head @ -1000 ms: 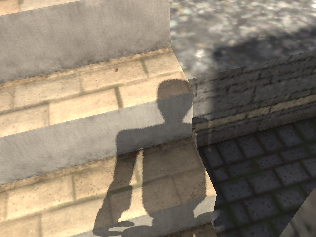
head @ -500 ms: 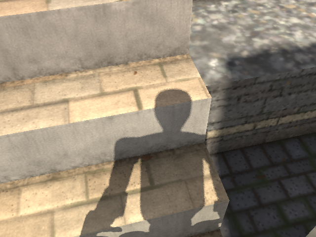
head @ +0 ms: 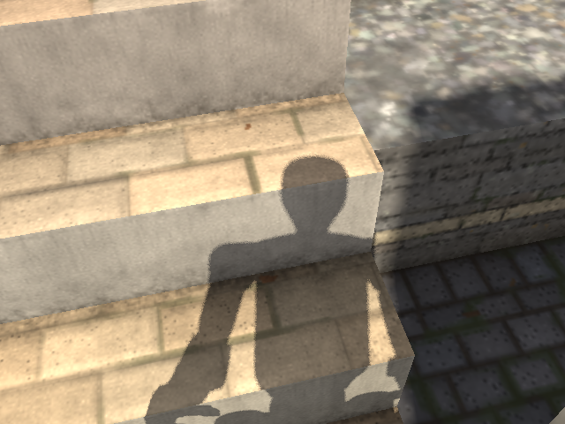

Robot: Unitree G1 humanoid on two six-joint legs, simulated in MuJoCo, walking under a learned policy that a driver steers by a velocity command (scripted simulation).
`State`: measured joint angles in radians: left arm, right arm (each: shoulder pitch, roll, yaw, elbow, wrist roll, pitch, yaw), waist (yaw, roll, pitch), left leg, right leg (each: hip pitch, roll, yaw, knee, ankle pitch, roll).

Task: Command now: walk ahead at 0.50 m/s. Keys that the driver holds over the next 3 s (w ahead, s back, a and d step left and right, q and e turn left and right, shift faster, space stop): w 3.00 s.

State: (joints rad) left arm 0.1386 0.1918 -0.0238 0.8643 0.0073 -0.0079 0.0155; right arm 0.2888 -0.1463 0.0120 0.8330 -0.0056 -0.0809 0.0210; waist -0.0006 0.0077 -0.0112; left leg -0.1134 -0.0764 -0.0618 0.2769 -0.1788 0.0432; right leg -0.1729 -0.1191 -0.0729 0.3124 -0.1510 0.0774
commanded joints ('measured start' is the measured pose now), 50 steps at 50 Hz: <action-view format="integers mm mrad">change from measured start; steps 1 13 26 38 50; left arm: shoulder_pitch -37 -38 -38 -38 -37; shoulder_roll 97 98 98 98 97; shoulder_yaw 21 23 25 27 28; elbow -61 -57 -50 -44 -39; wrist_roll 0 1 1 0 0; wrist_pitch -14 -16 -16 -15 -15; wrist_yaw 2 1 0 -1 -1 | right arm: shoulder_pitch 27 25 26 27 29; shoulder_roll -61 -61 -61 -60 -59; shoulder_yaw -11 -10 -10 -10 -10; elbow -47 -45 -42 -39 -37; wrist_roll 0 1 2 2 2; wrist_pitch -11 -11 -11 -11 -11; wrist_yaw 0 -2 -4 -5 -5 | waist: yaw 0 2 3 4 5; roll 1 -2 0 2 3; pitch -22 -28 -28 -26 -25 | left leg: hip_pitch -26 -23 -21 -20 -20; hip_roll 115 117 119 120 119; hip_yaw -70 -69 -69 -70 -71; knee -37 -28 -24 -24 -25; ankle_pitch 228 247 257 260 261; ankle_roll -12 -15 -17 -18 -18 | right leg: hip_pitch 37 50 58 61 61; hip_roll -26 -28 -28 -28 -28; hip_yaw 20 20 19 17 14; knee -33 -34 -35 -37 -38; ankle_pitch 57 77 87 88 84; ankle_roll -14 -17 -19 -19 -18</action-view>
